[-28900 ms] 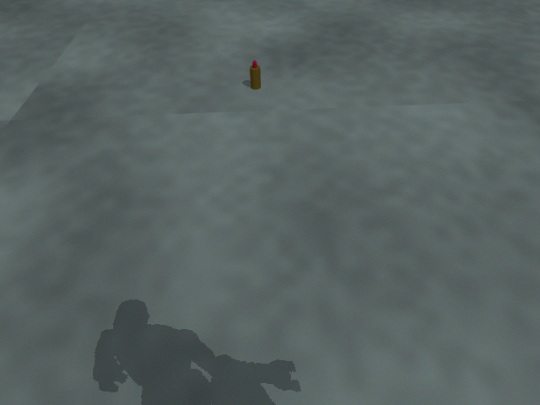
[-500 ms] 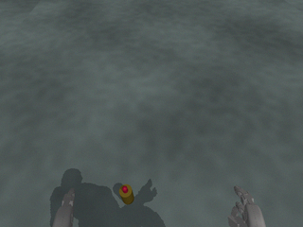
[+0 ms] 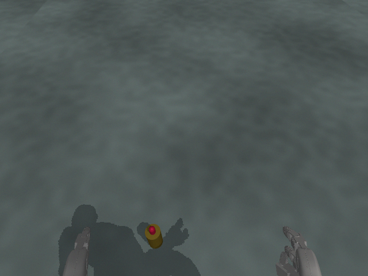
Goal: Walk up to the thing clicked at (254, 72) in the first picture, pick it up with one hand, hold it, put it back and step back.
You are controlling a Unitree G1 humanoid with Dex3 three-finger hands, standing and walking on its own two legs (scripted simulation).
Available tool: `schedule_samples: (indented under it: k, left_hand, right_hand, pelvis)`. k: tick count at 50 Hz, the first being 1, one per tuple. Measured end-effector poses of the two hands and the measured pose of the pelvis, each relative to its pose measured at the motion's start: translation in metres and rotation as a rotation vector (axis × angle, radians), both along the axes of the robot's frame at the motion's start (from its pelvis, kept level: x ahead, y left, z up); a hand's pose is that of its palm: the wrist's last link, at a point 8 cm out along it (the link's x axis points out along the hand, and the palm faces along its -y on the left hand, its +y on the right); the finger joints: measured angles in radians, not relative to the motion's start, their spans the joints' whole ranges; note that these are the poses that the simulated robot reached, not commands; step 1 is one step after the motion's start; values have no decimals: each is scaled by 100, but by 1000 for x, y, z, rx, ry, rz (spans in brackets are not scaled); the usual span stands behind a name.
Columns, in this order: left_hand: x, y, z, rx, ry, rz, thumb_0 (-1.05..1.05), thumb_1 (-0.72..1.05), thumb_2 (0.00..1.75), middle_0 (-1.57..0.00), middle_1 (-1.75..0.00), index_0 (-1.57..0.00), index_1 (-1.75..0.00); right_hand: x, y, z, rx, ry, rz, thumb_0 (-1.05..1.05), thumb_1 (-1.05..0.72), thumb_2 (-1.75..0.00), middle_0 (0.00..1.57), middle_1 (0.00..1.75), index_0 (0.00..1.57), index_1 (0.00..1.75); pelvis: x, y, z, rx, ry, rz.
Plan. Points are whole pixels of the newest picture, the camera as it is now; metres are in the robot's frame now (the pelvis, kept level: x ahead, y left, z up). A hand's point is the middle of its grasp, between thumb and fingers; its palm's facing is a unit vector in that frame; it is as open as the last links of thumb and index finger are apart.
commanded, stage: stand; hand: left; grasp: from the side
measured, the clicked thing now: (153, 235) +0.41 +0.16 -0.63
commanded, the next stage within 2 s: none
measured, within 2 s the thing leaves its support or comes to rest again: neither
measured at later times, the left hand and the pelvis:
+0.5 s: hand (107, 272) +0.17 +0.19 -0.08, palm faces +0.00 -0.95 -0.32, open 9.9 cm; pelvis +0.00 -0.01 +0.01, yaw +0 degrees
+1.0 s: hand out of the picture +0.05 +0.25 -0.11, palm faces +0.00 -0.94 -0.33, open 7.4 cm; pelvis -0.01 +0.01 +0.05, yaw +0 degrees
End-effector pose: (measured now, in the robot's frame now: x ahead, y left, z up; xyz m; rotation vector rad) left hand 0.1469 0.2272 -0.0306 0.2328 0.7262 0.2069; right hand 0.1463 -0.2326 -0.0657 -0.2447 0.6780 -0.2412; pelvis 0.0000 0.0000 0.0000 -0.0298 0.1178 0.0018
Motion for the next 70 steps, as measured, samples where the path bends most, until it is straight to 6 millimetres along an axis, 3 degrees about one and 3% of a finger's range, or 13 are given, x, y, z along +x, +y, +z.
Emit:
schedule_samples:
  k: [8,12,21,25,33,39,48,59,70]
  left_hand:
    - [-1,-1,0,-1,5,1,-1,-48,10,-7,-8,-7,-8]
    - [-1,-1,-1,2,7,3,-1,-37,20,-12,-15,-11,-15]
    - [3,-5,-1,-1,7,0,-1,17,66,-19,-27,-18,-27]
    - [5,5,-20,44,50,-93,0,45,78,-20,-29,-19,-29]
    - [-30,42,-41,58,227,-56,0,80,88,-21,-30,-20,-30]
    - [-61,59,-45,60,335,-6,1,88,89,-21,-30,-20,-30]
    - [-94,66,-44,28,443,35,1,90,90,-21,-30,-20,-30]
    - [-121,71,-38,30,526,63,0,91,90,-21,-30,-20,-30]
    - [-128,68,-36,36,554,71,0,91,90,-21,-30,-20,-30]
  right_hand:
    - [0,0,-1,4,5,4,2,-90,-90,20,30,20,30]
    - [1,-1,-2,3,9,4,2,-90,-90,20,30,20,30]
    - [3,-6,-2,-2,8,-5,2,-90,-90,20,30,20,30]
    - [-1,-14,-15,-43,168,117,1,-90,-90,20,30,20,30]
    - [-35,-46,-15,-30,340,62,1,-90,-89,20,30,20,30]
    - [-63,-54,-11,-32,427,16,1,-91,-90,20,30,20,30]
    - [-92,-37,-8,4,523,3,1,-91,-90,20,30,20,30]
    - [-98,-32,-9,33,550,1,1,-91,-89,20,30,20,30]
    - [-101,-47,-6,24,565,-16,1,-91,-89,20,30,20,30]
  pelvis:
    - [0,-1,0,1,5,0]
    - [1,-2,0,1,8,1]
    - [4,-4,0,2,11,1]
    - [1,-6,5,23,-49,1]
    - [-1,-5,19,38,-108,2]
    - [-2,0,29,35,-140,4]
    - [-8,9,45,30,-172,6]
    - [-14,10,54,36,-191,8]
    - [-17,5,56,36,-189,8]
